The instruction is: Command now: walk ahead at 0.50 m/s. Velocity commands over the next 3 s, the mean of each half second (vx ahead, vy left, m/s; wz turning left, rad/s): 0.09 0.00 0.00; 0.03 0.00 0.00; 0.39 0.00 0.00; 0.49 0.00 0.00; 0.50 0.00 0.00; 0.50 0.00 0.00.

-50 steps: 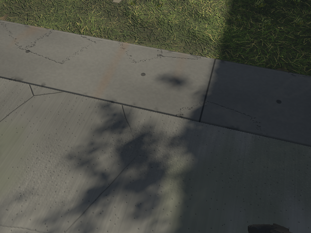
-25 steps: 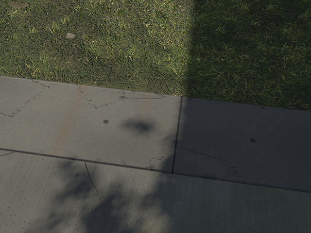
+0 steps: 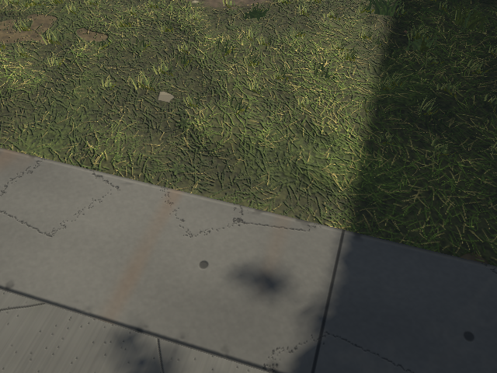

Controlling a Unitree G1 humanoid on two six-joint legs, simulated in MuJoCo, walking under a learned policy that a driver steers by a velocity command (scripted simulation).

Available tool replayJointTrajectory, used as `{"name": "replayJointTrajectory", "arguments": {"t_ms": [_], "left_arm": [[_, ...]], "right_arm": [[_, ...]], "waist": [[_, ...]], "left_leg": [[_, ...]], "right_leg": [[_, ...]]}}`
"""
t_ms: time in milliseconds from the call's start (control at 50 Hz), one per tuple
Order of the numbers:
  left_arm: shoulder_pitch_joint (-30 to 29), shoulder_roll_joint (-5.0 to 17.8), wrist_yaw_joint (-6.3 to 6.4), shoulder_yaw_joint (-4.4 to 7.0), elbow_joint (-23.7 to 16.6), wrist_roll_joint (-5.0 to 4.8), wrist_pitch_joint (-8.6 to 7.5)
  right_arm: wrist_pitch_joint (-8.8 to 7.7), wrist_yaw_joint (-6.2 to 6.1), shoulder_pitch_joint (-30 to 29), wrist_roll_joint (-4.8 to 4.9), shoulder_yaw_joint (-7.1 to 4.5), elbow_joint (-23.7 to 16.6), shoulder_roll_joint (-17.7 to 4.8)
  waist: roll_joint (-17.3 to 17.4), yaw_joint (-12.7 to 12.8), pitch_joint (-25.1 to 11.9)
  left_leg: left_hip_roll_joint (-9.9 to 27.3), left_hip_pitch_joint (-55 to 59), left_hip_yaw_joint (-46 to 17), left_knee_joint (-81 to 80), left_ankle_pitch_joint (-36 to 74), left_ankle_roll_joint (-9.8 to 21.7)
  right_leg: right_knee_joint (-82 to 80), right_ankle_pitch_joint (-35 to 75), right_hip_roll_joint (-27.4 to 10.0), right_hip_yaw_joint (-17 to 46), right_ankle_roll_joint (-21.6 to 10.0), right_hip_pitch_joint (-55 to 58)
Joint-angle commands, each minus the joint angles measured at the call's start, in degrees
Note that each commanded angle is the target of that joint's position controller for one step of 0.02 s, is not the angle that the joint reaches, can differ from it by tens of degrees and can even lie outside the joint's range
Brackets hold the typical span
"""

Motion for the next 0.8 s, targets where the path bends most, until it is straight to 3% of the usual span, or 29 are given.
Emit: {"name": "replayJointTrajectory", "arguments": {"t_ms": [20, 60, 80, 100, 120, 140, 160, 180, 200, 220, 240, 260, 300, 340, 400, 440, 500, 580, 600, 620, 640, 660, 680, 700, 720, 760, 800], "left_arm": [[4.4, 7.8, 0.70, 1.25, -0.6, 0.46, -0.28], [3.1, 7.2, 1.17, 1.01, -0.1, 0.87, 0.03], [2.4, 7.4, 1.40, 1.02, -0.1, 0.86, 0.00], [1.4, 7.8, 1.54, 1.07, 0.0, 0.56, 0.02], [0.9, 8.1, 1.57, 1.03, -0.1, -0.42, -0.06], [1.2, 6.6, 1.78, 0.43, -1.9, -1.64, -0.29], [12.1, 1.0, 1.84, -0.40, 0.2, -5.04, 0.63], [8.6, 5.8, 2.38, 0.92, 1.4, -3.42, 1.70], [2.8, 4.9, 2.24, 0.88, -0.4, -1.94, 2.03], [-0.2, 3.9, 2.10, 0.78, -0.6, -0.32, 2.49], [-1.6, 4.1, 1.77, 1.07, -0.7, 0.68, 3.33], [0.2, 2.9, 1.43, 0.92, -0.1, 1.22, 4.36], [1.1, 1.6, 1.54, 0.85, 0.5, 0.70, 6.16], [-1.5, 2.7, 2.16, 1.20, -0.5, 0.47, 7.58], [-6.7, 5.1, 2.77, 1.96, -2.7, 0.58, 9.34], [-8.9, 5.3, 2.87, 2.12, -3.6, 0.68, 10.16], [-10.4, 4.6, 2.83, 1.73, -4.2, 0.79, 10.15], [-5.9, 3.9, 2.83, 1.39, -2.7, -0.04, 9.18], [-3.2, 3.4, 2.78, 1.28, -1.8, 0.07, 8.80], [-3.2, 4.3, 2.68, 1.28, -2.0, 0.45, 8.24], [-4.2, 7.0, 2.70, 1.43, -3.4, 1.35, 7.58], [-10.3, 9.8, 2.67, 1.62, -5.3, 0.97, 7.08], [-11.6, 6.8, 2.91, 0.78, -5.0, 1.29, 6.45], [-15.3, 6.6, 3.17, 0.54, -5.6, 0.96, 5.77], [-17.8, 7.5, 3.17, 0.71, -6.4, 0.98, 5.32], [-18.0, 6.6, 3.13, 0.36, -6.7, 0.43, 4.55], [-14.4, 5.0, 3.12, -0.42, -5.0, 0.31, 4.21]], "right_arm": [[-0.92, -0.13, -7.0, 0.11, -0.31, -5.0, -3.1], [-1.76, -0.57, -4.5, -0.12, -0.23, -4.1, -2.4], [-2.39, -1.02, -0.1, -0.24, -0.44, -2.4, -2.7], [-3.19, -1.52, 7.6, -0.36, -0.95, 0.6, -3.6], [-4.23, -2.01, 15.1, -1.18, -1.51, 3.2, -5.3], [-4.88, -2.45, 23.4, -2.56, -2.45, 4.9, -10.0], [-4.30, -2.02, 23.5, -1.16, -2.55, 5.1, -11.4], [-3.69, -1.66, 20.9, 1.58, -1.80, 3.9, -8.1], [-3.48, -2.03, 14.0, 1.86, -0.94, 3.2, -5.8], [-3.27, -2.50, 9.5, 1.45, 0.19, 2.8, -2.6], [-3.16, -3.14, 8.4, 1.39, 0.82, 3.0, -1.6], [-2.83, -3.56, 8.0, 1.27, 1.01, 3.4, -1.9], [-2.70, -3.49, 8.4, 0.63, 0.70, 3.4, -4.3], [-2.14, -3.21, 7.6, 0.49, 0.24, 2.7, -6.2], [0.07, -3.53, 8.3, 0.28, -0.58, 2.1, -7.7], [1.60, -3.95, 8.7, -0.03, -0.99, 1.7, -7.6], [2.98, -4.37, 8.1, -0.43, -1.38, 1.5, -7.3], [4.41, -4.77, 9.4, 0.22, -2.33, 2.5, -8.7], [4.84, -4.88, 9.4, 0.73, -2.51, 2.7, -8.8], [5.10, -4.73, 11.1, 0.84, -2.69, 3.3, -8.3], [5.27, -4.33, 14.9, 1.45, -2.16, 3.4, -5.2], [5.11, -4.37, 9.8, 1.15, -2.41, 1.9, -4.6], [5.42, -3.87, 7.1, 0.33, -2.83, 2.1, -6.1], [5.52, -3.01, 9.4, 0.39, -2.68, 3.2, -4.5], [5.44, -2.57, 12.4, 0.09, -2.53, 5.1, -4.0], [5.06, -2.72, 14.5, -0.66, -2.61, 7.2, -4.4], [4.66, -3.51, 13.1, -0.11, -2.01, 7.3, -3.4]], "waist": [[-5.8, 0.0, 4.3], [-5.4, -1.5, 4.2], [-6.1, -2.9, 2.1], [-6.1, -5.7, -1.3], [-4.9, -8.8, -4.9], [-0.1, -10.4, -12.8], [10.7, -6.4, -25.2], [1.6, -6.7, -25.3], [2.8, -5.0, -16.3], [0.7, -3.3, -9.7], [1.1, -2.1, -6.5], [1.8, -0.6, -6.1], [1.8, 0.5, -8.0], [2.5, 0.6, -8.7], [4.1, -0.7, -8.4], [3.7, -1.6, -7.5], [5.6, -2.5, -5.3], [5.3, -2.8, -5.1], [4.1, -1.8, -4.2], [0.5, -2.3, -1.3], [-10.9, -4.2, -2.2], [-18.8, -2.9, 5.3], [-10.1, -3.8, 6.9], [-7.9, -6.6, 5.3], [-7.0, -8.1, 3.8], [-6.8, -7.7, 1.2], [-7.6, -6.0, 0.0]], "left_leg": [[-1.7, -1.6, 1.6, -4.1, -0.7, 1.1], [-3.8, 3.3, 2.4, -7.6, -3.4, 2.4], [-5.9, 9.1, 2.9, -8.9, -3.9, 3.1], [-7.8, 16.9, 3.1, -12.8, -0.8, 3.9], [-5.4, 28.4, 1.7, -17.5, 12.2, 4.9], [7.9, 44.8, -8.8, -11.2, 43.9, 7.5], [23.4, 58.1, -23.7, -7.6, 74.8, 19.8], [20.2, 51.3, -21.0, -10.4, 72.9, 19.0], [17.1, 42.9, -16.1, -14.4, 63.2, 17.0], [13.7, 35.0, -12.8, -17.4, 54.2, 14.5], [11.3, 29.6, -10.1, -19.3, 50.5, 12.7], [9.6, 25.2, -7.4, -20.2, 48.7, 11.6], [8.8, 22.2, -5.3, -20.5, 49.0, 11.7], [8.8, 21.0, -4.9, -20.6, 44.3, 12.3], [9.3, 19.4, -6.8, -22.2, 27.0, 12.9], [9.7, 17.7, -9.0, -24.4, 10.0, 13.4], [8.5, 16.2, -11.9, -27.8, -13.2, 11.9], [9.1, 16.9, -14.6, -29.2, -20.7, 9.5], [8.3, 14.4, -14.0, -28.8, -23.7, 7.6], [6.2, 11.4, -12.3, -26.5, -26.9, 4.4], [0.9, 8.4, -6.6, -14.8, -29.2, 0.8], [-7.8, 7.1, 0.9, -4.9, -26.9, -0.7], [-6.3, 13.3, -4.7, 3.7, -22.5, -0.5], [-7.7, 15.7, -5.4, 7.7, -19.1, -0.3], [-8.1, 16.6, -5.7, 10.4, -17.7, -0.3], [-8.1, 15.6, -5.4, 12.9, -18.5, -0.9], [-5.9, 14.5, -4.4, 6.3, -20.5, -2.1]], "right_leg": [[-1.2, 27.5, -17.3, 7.9, -6.5, 0.8], [4.9, 42.7, -16.8, 5.7, -5.1, 1.8], [9.7, 51.1, -16.1, 5.4, -3.9, 1.5], [17.2, 53.9, -14.5, 5.0, -2.4, 1.1], [26.6, 46.6, -12.1, 3.5, -0.5, -4.1], [41.2, 20.3, -8.8, 1.6, 1.4, -16.1], [60.1, -26.1, -0.1, 2.5, 3.3, -26.2], [60.2, -22.3, -2.0, 9.6, 3.6, -24.9], [58.2, -19.5, -3.6, 9.4, 4.1, -26.9], [54.4, -16.6, -5.3, 9.1, 4.5, -26.5], [50.8, -14.7, -6.2, 9.2, 4.9, -24.4], [48.7, -13.0, -5.8, 8.1, 5.4, -20.5], [47.2, -11.2, -4.2, 6.6, 5.9, -16.9], [46.4, -10.9, -3.7, 6.2, 5.9, -18.0], [47.9, -11.1, -4.0, 5.7, 5.2, -21.3], [48.5, -11.7, -4.5, 5.5, 4.8, -22.7], [41.4, -12.1, -4.8, 4.2, 4.2, -22.3], [26.4, -11.1, -3.6, 1.8, 1.8, -15.8], [18.3, -7.3, -3.5, 1.3, 0.5, -11.6], [9.6, -5.5, -5.0, 5.0, -0.9, -10.0], [-0.5, -15.6, -16.4, 20.5, -3.1, -9.5], [-6.2, -19.0, -26.4, 30.5, -7.8, -25.5], [-5.5, -15.6, -23.7, 26.0, -7.9, -31.3], [-3.8, -10.2, -19.5, 20.1, -6.0, -32.0], [-2.2, -3.5, -16.8, 15.9, -4.5, -29.5], [1.7, 10.4, -15.5, 12.2, -5.1, -22.2], [4.6, 17.8, -16.0, 11.7, -5.6, -14.8]]}}
Next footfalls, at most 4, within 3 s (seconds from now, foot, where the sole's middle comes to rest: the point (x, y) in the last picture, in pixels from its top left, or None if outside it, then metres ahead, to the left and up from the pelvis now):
0.12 left None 0.25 0.10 -0.78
0.62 right None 0.09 -0.08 -0.78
0.96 left None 0.04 0.12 -0.78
1.34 right None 0.29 -0.13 -0.78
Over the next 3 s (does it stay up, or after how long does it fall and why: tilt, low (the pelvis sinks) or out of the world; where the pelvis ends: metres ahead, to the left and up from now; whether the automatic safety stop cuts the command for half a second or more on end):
stays up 1.06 -0.03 -0.02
